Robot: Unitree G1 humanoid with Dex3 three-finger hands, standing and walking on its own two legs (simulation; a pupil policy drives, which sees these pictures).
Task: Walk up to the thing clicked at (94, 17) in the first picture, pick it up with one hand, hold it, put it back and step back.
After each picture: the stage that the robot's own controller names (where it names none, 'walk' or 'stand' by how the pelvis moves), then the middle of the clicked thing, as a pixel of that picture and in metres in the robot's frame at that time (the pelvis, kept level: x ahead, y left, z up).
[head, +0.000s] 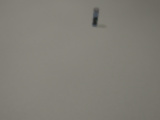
stand; (95, 17) +1.78 -0.19 -0.65
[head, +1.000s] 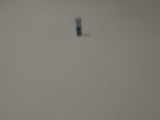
walk; (78, 27) +1.66 +0.15 -0.64
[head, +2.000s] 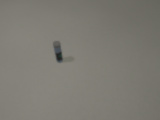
walk; (58, 52) +1.11 +0.27 -0.65
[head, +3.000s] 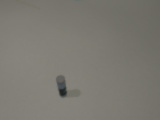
walk; (62, 87) +0.70 +0.19 -0.65
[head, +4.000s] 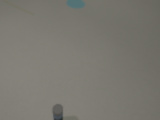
walk; (58, 116) +0.46 +0.12 -0.64
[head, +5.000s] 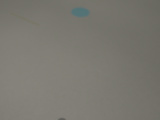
stand; out of the picture +0.40 +0.13 -0.66
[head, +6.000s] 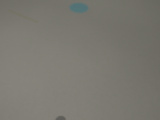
stand; out of the picture +0.39 +0.14 -0.66
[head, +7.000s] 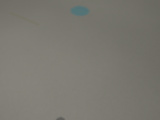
stand; out of the picture +0.40 +0.15 -0.66
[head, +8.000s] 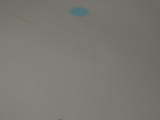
stand; out of the picture +0.39 +0.15 -0.66
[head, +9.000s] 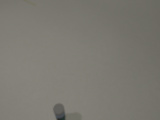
go down; (60, 114) +0.41 +0.14 -0.64
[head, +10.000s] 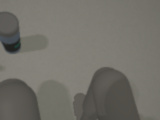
go down; (9, 37) +0.49 +0.19 -0.23
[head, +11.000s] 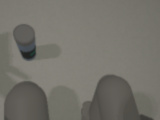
close in; (26, 45) +0.48 +0.17 -0.25
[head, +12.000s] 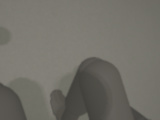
close in; out of the picture +0.47 +0.23 -0.17
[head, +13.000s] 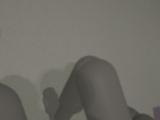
close; out of the picture +0.47 +0.24 -0.17
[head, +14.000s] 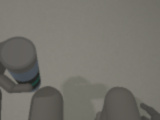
lift; (25, 71) +0.33 +0.19 -0.01
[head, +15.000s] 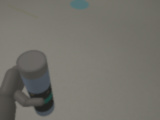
hold; (39, 88) +0.30 +0.14 +0.07
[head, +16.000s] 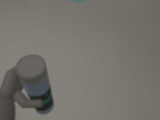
hold; (39, 89) +0.30 +0.15 +0.04
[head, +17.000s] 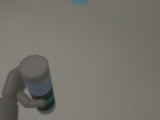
hold; (41, 89) +0.30 +0.14 +0.05
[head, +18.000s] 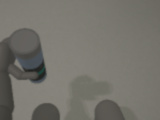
crouch; (32, 61) +0.39 +0.15 -0.02
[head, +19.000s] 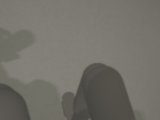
lower; out of the picture +0.46 +0.22 -0.13
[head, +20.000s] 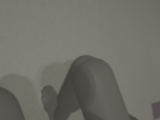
lower; out of the picture +0.46 +0.25 -0.18
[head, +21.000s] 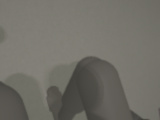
lower; out of the picture +0.45 +0.24 -0.17
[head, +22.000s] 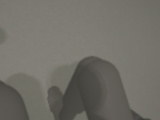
lower; out of the picture +0.44 +0.24 -0.17
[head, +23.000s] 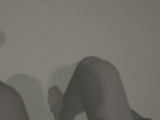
rest; out of the picture +0.44 +0.24 -0.17
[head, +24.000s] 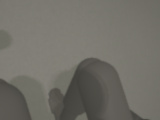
open; out of the picture +0.44 +0.23 -0.17
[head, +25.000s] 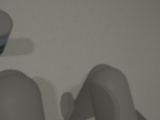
stand; out of the picture +0.44 +0.21 -0.19
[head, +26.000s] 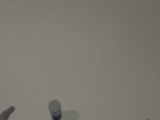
stand; (55, 111) +0.39 +0.13 -0.54
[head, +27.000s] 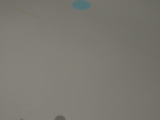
stand; out of the picture +0.39 +0.13 -0.60
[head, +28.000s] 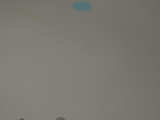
stand; out of the picture +0.38 +0.13 -0.60
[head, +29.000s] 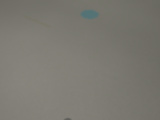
stand; out of the picture +0.41 +0.12 -0.65
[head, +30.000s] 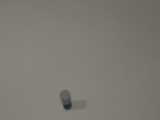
walk; (66, 101) +0.47 +0.13 -0.63
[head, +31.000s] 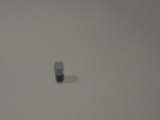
walk; (59, 73) +0.68 +0.14 -0.63
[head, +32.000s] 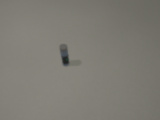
stand; (64, 55) +0.99 +0.23 -0.64
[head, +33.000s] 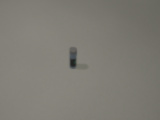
stand; (73, 58) +1.02 +0.10 -0.65
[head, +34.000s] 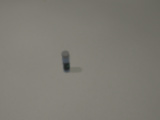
stand; (66, 62) +1.02 +0.16 -0.66
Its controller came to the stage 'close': yes
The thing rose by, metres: 0.69
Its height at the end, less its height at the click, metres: +0.00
